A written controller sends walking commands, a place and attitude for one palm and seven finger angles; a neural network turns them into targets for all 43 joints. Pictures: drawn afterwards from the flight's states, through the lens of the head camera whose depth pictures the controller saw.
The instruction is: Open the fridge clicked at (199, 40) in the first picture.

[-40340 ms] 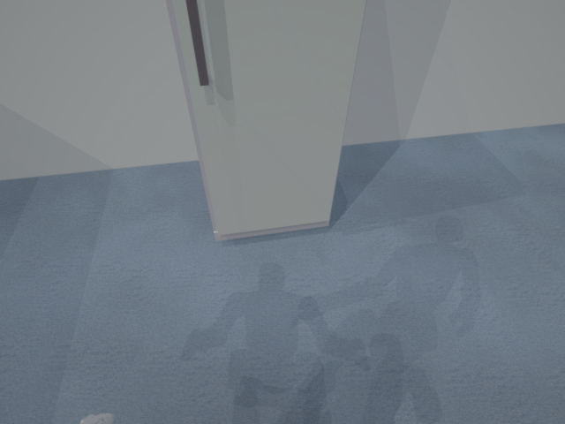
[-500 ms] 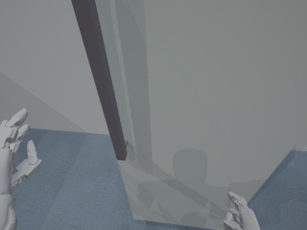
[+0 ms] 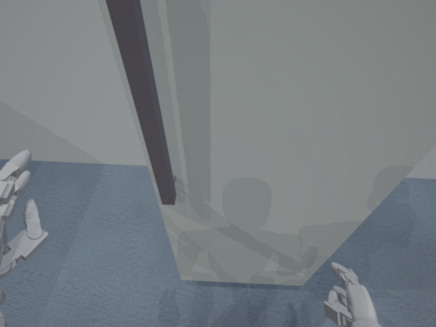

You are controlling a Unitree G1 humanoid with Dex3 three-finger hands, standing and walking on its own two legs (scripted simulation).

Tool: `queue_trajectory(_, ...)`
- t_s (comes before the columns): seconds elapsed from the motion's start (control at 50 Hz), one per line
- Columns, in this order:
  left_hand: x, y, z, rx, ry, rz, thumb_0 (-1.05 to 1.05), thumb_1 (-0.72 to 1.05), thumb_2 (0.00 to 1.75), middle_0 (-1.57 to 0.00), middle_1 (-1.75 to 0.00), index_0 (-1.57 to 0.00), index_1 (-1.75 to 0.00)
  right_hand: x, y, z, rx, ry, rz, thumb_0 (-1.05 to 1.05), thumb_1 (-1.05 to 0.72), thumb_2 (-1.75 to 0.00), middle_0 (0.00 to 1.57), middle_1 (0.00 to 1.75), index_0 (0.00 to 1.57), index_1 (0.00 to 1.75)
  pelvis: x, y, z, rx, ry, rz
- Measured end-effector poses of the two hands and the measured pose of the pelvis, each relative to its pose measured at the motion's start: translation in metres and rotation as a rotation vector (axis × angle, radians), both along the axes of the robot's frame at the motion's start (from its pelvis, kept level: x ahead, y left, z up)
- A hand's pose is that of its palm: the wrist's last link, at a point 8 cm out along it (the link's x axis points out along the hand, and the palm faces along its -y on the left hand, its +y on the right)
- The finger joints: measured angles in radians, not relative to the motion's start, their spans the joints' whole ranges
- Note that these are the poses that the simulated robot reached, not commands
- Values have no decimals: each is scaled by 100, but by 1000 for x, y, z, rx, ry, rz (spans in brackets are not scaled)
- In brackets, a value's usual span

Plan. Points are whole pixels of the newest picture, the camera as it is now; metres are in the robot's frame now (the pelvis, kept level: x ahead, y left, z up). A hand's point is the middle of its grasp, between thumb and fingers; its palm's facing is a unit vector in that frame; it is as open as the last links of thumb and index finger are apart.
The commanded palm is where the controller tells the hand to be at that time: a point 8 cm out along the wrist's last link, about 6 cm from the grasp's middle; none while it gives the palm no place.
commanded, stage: step back with the hand held close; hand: left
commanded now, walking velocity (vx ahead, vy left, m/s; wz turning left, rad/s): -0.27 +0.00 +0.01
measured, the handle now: (149, 88) +0.36 +0.13 +0.27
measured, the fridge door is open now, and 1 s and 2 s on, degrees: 0 0 0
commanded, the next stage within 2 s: stop stepping back and stand still in 0.90 s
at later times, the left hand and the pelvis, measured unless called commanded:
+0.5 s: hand out of the picture +0.13 +0.29 +0.15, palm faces +0.45 -0.80 -0.40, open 7.4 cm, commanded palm +0.05 +0.33 +0.18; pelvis -0.08 +0.03 -0.02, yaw +2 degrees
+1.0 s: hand out of the picture +0.06 +0.28 +0.18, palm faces +0.32 -0.85 -0.43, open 7.4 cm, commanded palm -0.02 +0.32 +0.18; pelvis -0.17 +0.03 -0.01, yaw -3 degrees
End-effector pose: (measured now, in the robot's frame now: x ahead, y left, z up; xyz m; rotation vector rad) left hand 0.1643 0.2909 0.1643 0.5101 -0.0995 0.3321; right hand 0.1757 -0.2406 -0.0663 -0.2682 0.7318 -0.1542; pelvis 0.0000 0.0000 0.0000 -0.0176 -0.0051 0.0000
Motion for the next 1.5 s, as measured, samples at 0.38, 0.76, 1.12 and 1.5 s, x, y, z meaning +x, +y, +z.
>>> queue_trajectory(0.38,-73,21,3,15,-172,48,1,89,90,-21,-31,-21,-30,-64,24,-13,-8,-7,46,1,-90,-90,20,30,20,30,-58,14,-16,-23,-7,16)
queue_trajectory(0.76,-119,29,25,87,-209,-37,1,89,90,-21,-31,-21,-30,-120,51,-12,36,-8,66,1,-90,-90,20,30,20,30,-121,25,-10,-24,90,-26)
queue_trajectory(1.12,-207,24,18,95,-113,-98,1,89,90,-21,-31,-22,-30,-234,20,4,5,-75,-56,1,-91,-90,20,30,20,30,-215,24,-11,-9,7,-28)
queue_trajectory(1.5,-279,45,17,50,-196,3,1,89,90,-21,-31,-21,-30,-338,52,-14,66,-30,-69,2,-91,-90,20,30,20,30,-280,40,-6,39,-19,27)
